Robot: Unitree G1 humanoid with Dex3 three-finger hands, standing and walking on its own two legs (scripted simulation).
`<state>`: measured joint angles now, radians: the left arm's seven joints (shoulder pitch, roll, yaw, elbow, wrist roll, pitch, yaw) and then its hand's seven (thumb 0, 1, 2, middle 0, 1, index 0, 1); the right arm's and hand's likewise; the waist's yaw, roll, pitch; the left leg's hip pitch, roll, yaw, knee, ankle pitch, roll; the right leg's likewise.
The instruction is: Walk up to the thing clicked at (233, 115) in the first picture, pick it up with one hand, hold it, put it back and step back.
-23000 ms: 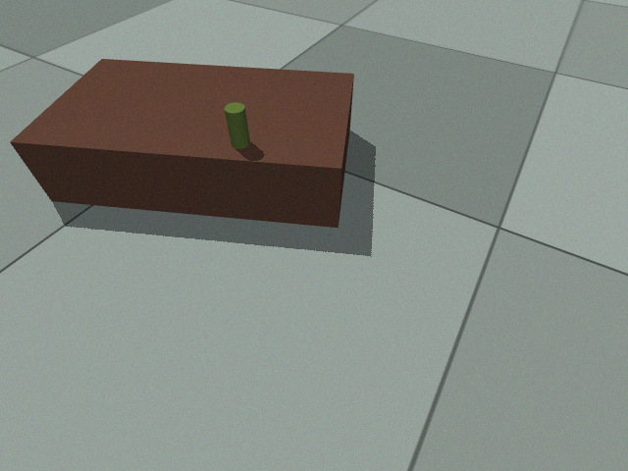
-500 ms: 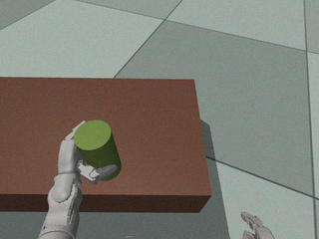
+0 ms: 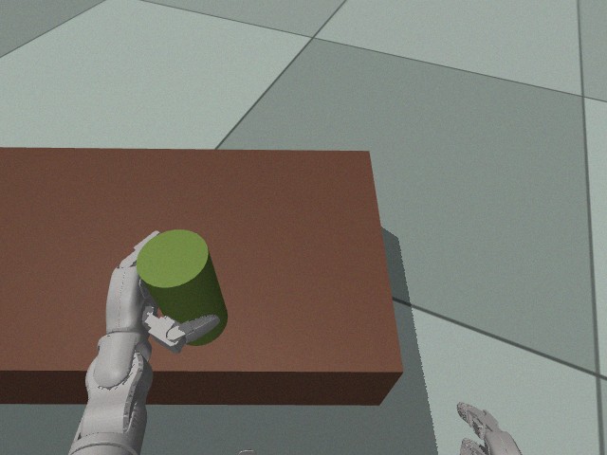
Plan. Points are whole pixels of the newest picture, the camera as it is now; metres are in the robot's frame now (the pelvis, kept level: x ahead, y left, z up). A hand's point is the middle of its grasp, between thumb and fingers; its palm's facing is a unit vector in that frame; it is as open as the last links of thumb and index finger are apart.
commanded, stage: crouch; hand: left
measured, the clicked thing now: (188, 292) +0.32 +0.15 +0.04
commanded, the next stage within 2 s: lower in 1.38 s
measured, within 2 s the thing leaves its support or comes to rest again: neither
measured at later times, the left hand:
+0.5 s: hand (198, 306) +0.37 +0.18 -0.11, palm faces +0.04 -1.00 -0.01, open 10.9 cm
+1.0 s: hand (208, 308) +0.41 +0.19 -0.21, palm faces +0.07 -1.00 -0.02, open 10.9 cm
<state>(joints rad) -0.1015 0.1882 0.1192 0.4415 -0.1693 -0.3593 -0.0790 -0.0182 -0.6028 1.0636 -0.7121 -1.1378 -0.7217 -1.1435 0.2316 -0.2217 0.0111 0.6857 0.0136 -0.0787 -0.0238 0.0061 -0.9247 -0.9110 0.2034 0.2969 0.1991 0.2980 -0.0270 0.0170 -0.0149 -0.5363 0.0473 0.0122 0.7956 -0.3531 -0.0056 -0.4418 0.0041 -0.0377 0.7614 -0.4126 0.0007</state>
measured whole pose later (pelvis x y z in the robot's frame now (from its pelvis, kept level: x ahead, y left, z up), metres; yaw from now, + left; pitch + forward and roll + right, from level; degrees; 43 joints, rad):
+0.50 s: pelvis -0.03 +0.00 -0.10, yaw -1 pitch +24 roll -3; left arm -0.44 0.30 0.28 0.89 -0.17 -0.63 -0.18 -0.02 -0.59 1.03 -0.74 -1.09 -0.75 -1.10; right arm 0.22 -0.26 0.01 0.70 -0.03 -0.08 0.02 0.00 -0.92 -0.91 0.20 0.30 0.20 0.30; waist -0.10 0.00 -0.13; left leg -1.25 0.07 -0.02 1.35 -0.51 -0.01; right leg -1.15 0.01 -0.06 1.33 -0.59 -0.01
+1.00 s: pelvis -0.05 +0.00 -0.19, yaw -4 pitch +32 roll -5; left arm -0.63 0.37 0.39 0.97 -0.11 -0.60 -0.16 -0.02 -0.59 1.03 -0.74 -1.09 -0.75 -1.10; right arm 0.17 -0.23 0.02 0.72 -0.06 -0.03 0.06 0.00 -0.94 -0.92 0.20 0.30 0.20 0.30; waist -0.12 0.01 -0.17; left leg -1.65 0.08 -0.06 1.67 -0.59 0.00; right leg -1.53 0.03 -0.08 1.64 -0.67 -0.01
